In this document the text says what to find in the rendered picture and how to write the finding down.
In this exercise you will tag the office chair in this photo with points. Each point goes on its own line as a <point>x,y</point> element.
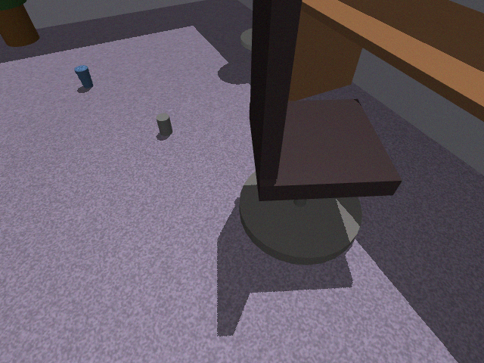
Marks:
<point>313,159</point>

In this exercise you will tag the potted plant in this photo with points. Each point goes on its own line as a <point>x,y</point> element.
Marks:
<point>16,27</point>

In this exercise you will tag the desk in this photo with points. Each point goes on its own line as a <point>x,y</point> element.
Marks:
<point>439,43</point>

